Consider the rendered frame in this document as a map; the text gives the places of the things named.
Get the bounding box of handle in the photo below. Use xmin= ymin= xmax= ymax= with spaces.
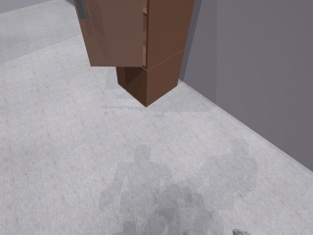
xmin=75 ymin=0 xmax=87 ymax=20

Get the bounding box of cupboard door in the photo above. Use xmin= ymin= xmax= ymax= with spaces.
xmin=73 ymin=0 xmax=144 ymax=68

